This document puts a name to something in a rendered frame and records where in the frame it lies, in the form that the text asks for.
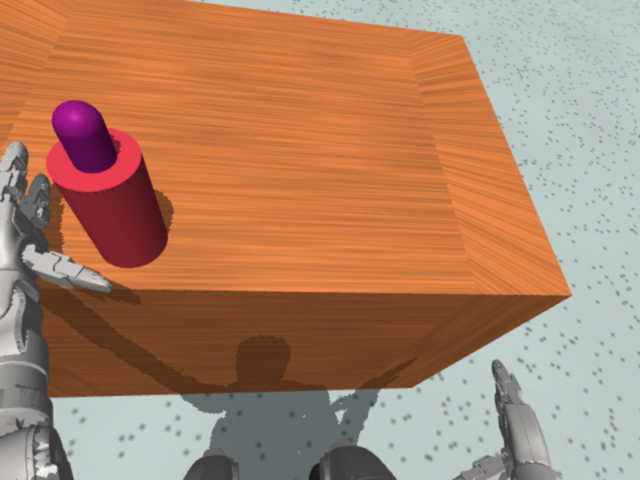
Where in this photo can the right robot arm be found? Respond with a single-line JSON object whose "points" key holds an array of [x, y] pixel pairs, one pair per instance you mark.
{"points": [[534, 472]]}

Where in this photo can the left robot hand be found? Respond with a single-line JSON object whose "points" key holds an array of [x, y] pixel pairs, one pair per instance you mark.
{"points": [[23, 245]]}

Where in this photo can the right robot hand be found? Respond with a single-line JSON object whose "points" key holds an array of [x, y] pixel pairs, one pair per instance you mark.
{"points": [[524, 442]]}

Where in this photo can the left robot arm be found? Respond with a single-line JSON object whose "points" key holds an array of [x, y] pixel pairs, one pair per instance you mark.
{"points": [[30, 448]]}

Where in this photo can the bottle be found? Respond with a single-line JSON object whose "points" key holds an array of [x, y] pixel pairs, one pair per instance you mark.
{"points": [[102, 175]]}

